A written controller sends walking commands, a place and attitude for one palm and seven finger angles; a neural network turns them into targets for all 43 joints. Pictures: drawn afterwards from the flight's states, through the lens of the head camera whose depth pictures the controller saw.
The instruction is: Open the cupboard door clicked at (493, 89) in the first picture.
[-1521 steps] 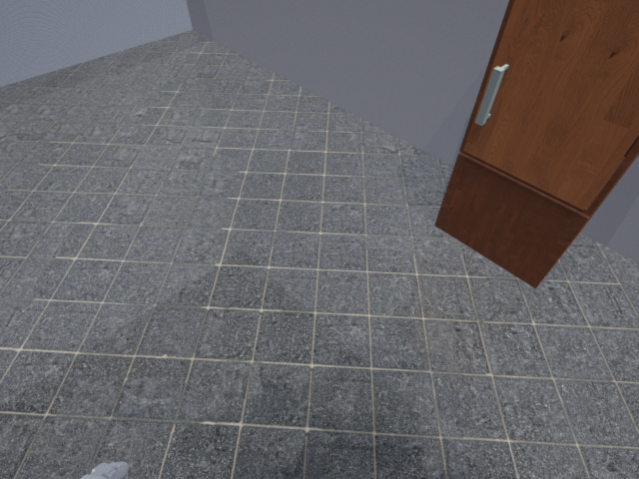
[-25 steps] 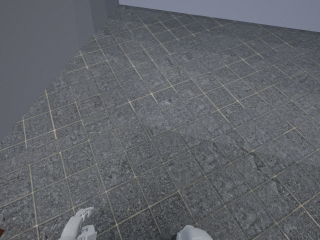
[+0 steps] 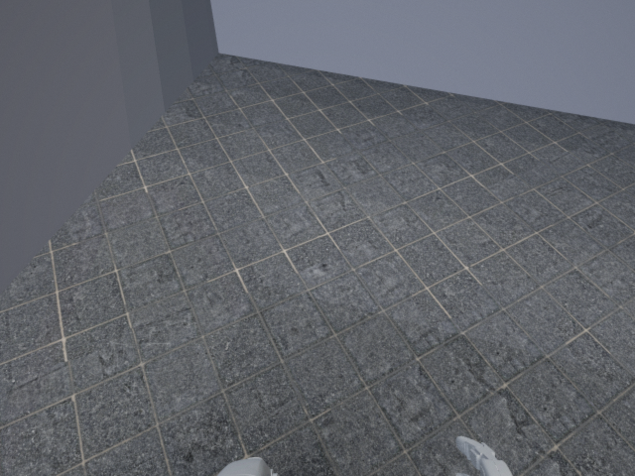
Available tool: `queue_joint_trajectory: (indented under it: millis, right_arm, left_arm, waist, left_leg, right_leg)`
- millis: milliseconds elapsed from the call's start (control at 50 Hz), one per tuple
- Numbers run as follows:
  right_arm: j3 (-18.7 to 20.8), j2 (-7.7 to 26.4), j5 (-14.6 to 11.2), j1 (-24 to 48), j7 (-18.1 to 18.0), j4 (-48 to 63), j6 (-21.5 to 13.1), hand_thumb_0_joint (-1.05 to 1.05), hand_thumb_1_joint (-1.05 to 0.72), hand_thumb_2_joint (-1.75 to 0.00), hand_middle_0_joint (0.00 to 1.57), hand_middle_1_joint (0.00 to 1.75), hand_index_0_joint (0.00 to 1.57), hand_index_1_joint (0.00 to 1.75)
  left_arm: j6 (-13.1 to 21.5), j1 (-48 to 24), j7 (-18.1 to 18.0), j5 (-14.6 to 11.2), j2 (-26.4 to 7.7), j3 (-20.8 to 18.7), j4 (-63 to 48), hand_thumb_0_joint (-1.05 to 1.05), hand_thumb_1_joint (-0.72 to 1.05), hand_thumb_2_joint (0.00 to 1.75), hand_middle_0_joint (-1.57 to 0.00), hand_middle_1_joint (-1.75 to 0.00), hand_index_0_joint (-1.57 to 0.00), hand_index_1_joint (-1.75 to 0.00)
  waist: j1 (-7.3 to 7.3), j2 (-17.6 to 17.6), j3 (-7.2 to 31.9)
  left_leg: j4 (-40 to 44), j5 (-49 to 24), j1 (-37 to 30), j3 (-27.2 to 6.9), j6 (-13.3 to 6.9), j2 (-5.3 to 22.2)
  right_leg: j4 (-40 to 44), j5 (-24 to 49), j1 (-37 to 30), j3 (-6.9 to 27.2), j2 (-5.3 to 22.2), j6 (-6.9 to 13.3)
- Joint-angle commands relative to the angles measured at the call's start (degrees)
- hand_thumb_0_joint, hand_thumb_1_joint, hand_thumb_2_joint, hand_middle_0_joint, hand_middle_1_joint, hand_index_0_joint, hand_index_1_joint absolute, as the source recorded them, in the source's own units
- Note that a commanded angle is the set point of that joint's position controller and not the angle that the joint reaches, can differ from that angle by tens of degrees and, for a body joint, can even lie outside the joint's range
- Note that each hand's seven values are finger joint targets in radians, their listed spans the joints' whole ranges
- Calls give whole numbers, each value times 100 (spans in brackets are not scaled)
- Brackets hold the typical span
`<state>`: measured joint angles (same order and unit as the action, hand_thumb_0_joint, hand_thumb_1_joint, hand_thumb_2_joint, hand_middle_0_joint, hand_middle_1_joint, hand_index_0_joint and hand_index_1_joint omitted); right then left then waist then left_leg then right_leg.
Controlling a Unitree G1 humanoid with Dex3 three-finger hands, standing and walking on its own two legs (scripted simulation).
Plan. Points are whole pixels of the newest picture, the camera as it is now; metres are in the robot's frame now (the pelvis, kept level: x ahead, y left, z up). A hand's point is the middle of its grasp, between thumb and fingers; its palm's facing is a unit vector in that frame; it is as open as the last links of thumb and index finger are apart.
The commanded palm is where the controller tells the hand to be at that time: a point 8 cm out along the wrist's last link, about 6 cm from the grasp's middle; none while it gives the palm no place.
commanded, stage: walk to a spot facing it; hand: left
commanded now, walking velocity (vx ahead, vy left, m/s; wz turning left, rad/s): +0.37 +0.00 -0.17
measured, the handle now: out of the picture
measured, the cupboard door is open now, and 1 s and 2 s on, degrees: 42 42 42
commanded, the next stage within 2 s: turn to face it in 0.20 s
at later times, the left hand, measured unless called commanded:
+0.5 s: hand (259, 357) +0.31 +0.12 -0.14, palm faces +0.02 -0.98 -0.21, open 7.3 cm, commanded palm none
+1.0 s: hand (242, 332) +0.34 +0.16 -0.14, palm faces +0.30 -0.92 -0.27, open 7.4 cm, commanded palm none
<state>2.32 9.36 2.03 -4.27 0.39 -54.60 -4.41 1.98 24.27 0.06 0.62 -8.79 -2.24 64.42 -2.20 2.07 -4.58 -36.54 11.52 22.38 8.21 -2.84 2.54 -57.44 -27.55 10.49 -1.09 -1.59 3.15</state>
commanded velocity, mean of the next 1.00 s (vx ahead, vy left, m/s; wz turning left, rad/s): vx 0.08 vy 0.00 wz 0.39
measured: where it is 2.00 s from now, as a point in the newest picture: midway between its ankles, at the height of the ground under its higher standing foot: (364, 423)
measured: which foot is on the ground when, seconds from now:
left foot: down 0.00-0.32, up 0.34-0.64, down 0.66-1.00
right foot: up 0.00-0.30, down 0.32-0.66, up 0.68-1.00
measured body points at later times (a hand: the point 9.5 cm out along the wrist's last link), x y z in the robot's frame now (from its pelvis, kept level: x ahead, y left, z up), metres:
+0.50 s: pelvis +0.21 -0.06 +0.02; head +0.25 -0.06 +0.47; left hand +0.30 +0.17 -0.12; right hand +0.18 -0.29 -0.14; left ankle +0.20 +0.07 -0.66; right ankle +0.21 -0.16 -0.72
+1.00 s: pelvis +0.30 -0.07 +0.01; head +0.35 -0.06 +0.46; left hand +0.33 +0.21 -0.12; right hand +0.46 -0.30 -0.13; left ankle +0.33 +0.05 -0.72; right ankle +0.33 -0.22 -0.69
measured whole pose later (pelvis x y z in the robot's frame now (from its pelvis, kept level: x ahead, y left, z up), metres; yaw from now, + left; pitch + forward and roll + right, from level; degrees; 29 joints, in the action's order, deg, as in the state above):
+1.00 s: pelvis +0.30 -0.07 +0.01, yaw +18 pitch +2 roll -1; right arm 4.0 13.3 1.6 -9.5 0.5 -51.9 2.1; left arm -2.4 7.8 -0.8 1.0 -13.3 -3.4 50.4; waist 1.4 -1.5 -4.2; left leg -30.7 9.4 23.7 -3.1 -0.7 -0.5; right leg -45.2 -24.1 22.7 -1.1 2.3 -3.6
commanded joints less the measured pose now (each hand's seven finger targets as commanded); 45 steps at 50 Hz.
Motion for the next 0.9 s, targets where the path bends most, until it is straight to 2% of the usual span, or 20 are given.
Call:
queue_joint_trajectory:
  millis: [0, 40, 100, 220, 260, 280, 300, 320, 340, 380, 420, 460, 560, 600, 620, 640, 660, 700, 760, 880]
  right_arm:
    - [189, 823, -3, -1509, -163, -229, 40, 0, -90, -90, 20, 30, 20, 30]
    - [149, 733, -19, -1314, -183, -268, -36, 0, -90, -90, 20, 30, 20, 30]
    - [189, 776, -27, -1289, -135, -354, -28, 0, -90, -90, 20, 30, 20, 30]
    - [181, 904, -17, -1680, -93, -556, 92, 0, -90, -90, 20, 30, 20, 30]
    - [148, 821, -40, -1779, -81, -617, 132, 0, -90, -90, 20, 30, 20, 30]
    - [99, 650, -89, -1781, -67, -596, 124, 0, -90, -90, 20, 30, 20, 30]
    - [30, 308, -144, -1914, -40, -466, 82, 0, -90, -90, 20, 30, 20, 30]
    - [65, 501, -164, -1667, -100, -361, 114, 0, -90, -90, 20, 30, 20, 30]
    - [104, 491, -156, -1404, -133, -355, 132, 0, -90, -90, 20, 30, 20, 30]
    - [64, 299, -137, -1342, -135, -445, 222, 0, -90, -90, 20, 30, 20, 30]
    - [18, 110, -121, -1665, -88, -565, 347, 0, -90, -90, 20, 30, 20, 30]
    - [9, -8, -120, -1725, -24, -588, 433, 0, -90, -90, 20, 30, 20, 30]
    - [54, 152, -84, -1295, 53, -223, 462, 0, -90, -90, 20, 30, 20, 30]
    - [151, 506, -41, -1732, 60, -239, 465, 0, -90, -90, 20, 30, 20, 30]
    - [269, 1024, 17, -2042, 32, -196, 441, 0, -90, -90, 20, 30, 20, 30]
    - [395, 1597, 22, -2262, -35, -146, 448, 0, -90, -90, 20, 30, 20, 30]
    - [382, 1685, -25, -2198, -98, -96, 489, 0, -90, -90, 20, 30, 20, 30]
    - [358, 1488, -19, -1561, -154, 133, 455, 0, -90, -90, 20, 30, 20, 30]
    - [290, 1296, -37, -992, -165, 368, 390, 0, -90, -90, 20, 30, 20, 30]
    - [408, 1510, -26, -806, -89, 508, 514, 0, -90, -90, 20, 30, 20, 30]
  left_arm:
    - [162, -830, 76, 99, -497, -188, -839, 0, 90, 90, -20, -30, -20, -30]
    - [18, -589, 144, 133, -268, -170, -767, 0, 90, 90, -20, -30, -20, -30]
    - [-67, -678, 180, 110, -111, -151, -794, 0, 90, 90, -20, -30, -20, -30]
    - [-42, -1236, 210, 116, -338, -191, -958, 0, 90, 90, -20, -30, -20, -30]
    - [18, -768, 172, 119, -584, -227, -792, 0, 90, 90, -20, -30, -20, -30]
    - [99, -116, 118, 136, -945, -304, -588, 0, 90, 90, -20, -30, -20, -30]
    - [165, 633, 41, 126, -1585, -443, -345, 0, 90, 90, -20, -30, -20, -30]
    - [170, 751, -10, 43, -1688, -429, -333, 0, 90, 90, -20, -30, -20, -30]
    - [171, 368, -67, 59, -1494, -367, -407, 0, 90, 90, -20, -30, -20, -30]
    - [129, -410, -155, 64, -985, -235, -623, 0, 90, 90, -20, -30, -20, -30]
    - [155, -888, -149, 81, -843, -169, -750, 0, 90, 90, -20, -30, -20, -30]
    - [145, -1104, -142, 71, -819, -162, -806, 0, 90, 90, -20, -30, -20, -30]
    - [37, -1138, -181, 62, -953, -288, -921, 0, 90, 90, -20, -30, -20, -30]
    - [-40, -1196, -182, 23, -1025, -320, -1049, 0, 90, 90, -20, -30, -20, -30]
    - [-100, -1054, -164, -17, -870, -299, -1175, 0, 90, 90, -20, -30, -20, -30]
    - [-153, -1160, -161, -64, -664, -230, -1397, 0, 90, 90, -20, -30, -20, -30]
    - [-228, -1580, -173, 25, -827, -192, -1648, 0, 90, 90, -20, -30, -20, -30]
    - [-214, -1720, -165, 50, -762, -245, -1567, 0, 90, 90, -20, -30, -20, -30]
    - [-252, -1418, -91, 55, -732, -265, -1432, 0, 90, 90, -20, -30, -20, -30]
    - [-343, -1487, -93, 49, -739, -237, -1660, 0, 90, 90, -20, -30, -20, -30]
  waist:
    - [502, -941, 24]
    - [193, -726, 72]
    - [105, -869, 165]
    - [190, -799, 5]
    - [-37, -495, 209]
    - [-351, 154, 567]
    - [-529, 1646, 1116]
    - [-611, 1559, 1294]
    - [-490, 1492, 1048]
    - [-74, 603, 606]
    - [262, 750, 459]
    - [382, 704, 283]
    - [314, 566, 384]
    - [608, 65, 692]
    - [709, -1232, 1003]
    - [849, -2450, 1198]
    - [839, -1455, 1023]
    - [620, -1468, 1002]
    - [322, -806, 964]
    - [383, -1020, 918]
  left_leg:
    - [2623, 1368, -1163, -2783, -849, 2113]
    - [2668, 534, -866, -1719, -662, 1751]
    - [2679, 84, -471, -628, -522, 1376]
    - [2254, 562, -539, -465, -391, 1322]
    - [1298, 82, -545, -205, -115, 990]
    - [11, -113, 112, 142, 113, 631]
    - [-1697, 1496, 1208, 456, 359, -91]
    - [-2895, 2685, 1425, -223, 341, -34]
    - [-3419, 2341, 1597, -665, 334, 144]
    - [-3062, 1676, 1330, -904, 366, 456]
    - [-2334, 1328, 728, -672, 438, 418]
    - [-1710, 883, 363, -358, 487, 300]
    - [-253, 283, 36, -103, 412, 173]
    - [480, -745, -1066, -161, 297, 85]
    - [835, -2245, -1752, -1441, -197, 908]
    - [1426, -3567, -1999, -3379, -1084, 2236]
    - [1633, -2283, -1562, -3698, -1290, 2360]
    - [1801, -1136, -1200, -3443, -1031, 1958]
    - [1688, -1277, -951, -2325, -688, 1299]
    - [1776, -367, -730, -2390, -660, 1046]
  right_leg:
    - [-2017, 632, 2747, 375, 718, -89]
    - [-1155, 922, 2409, 245, 882, -177]
    - [459, 1325, 1567, -136, 902, -266]
    - [1988, 1730, 668, -624, 522, -310]
    - [2640, 1709, -251, -689, 318, -191]
    - [2922, 1762, -1410, 108, 918, 92]
    - [3536, 2514, -2488, 1928, 2400, 684]
    - [3918, 3318, -2370, 2471, 2959, 1133]
    - [3839, 4010, -1901, 2148, 2839, 1116]
    - [3806, 4447, -980, 814, 2511, 822]
    - [3890, 4572, -273, -146, 2243, 539]
    - [3962, 4410, 79, -615, 2038, 381]
    - [3240, 4217, -326, -913, 2044, 173]
    - [2210, 3509, 116, -1122, 1922, -88]
    - [1027, 1883, 915, -1326, 1354, -456]
    - [-508, -1463, 1868, -967, 586, -709]
    - [-1119, -1251, 2060, -154, 588, -647]
    - [-1588, -474, 2485, 200, 694, -648]
    - [-981, 312, 2113, 120, 668, -703]
    - [560, 226, 1526, -46, 427, -717]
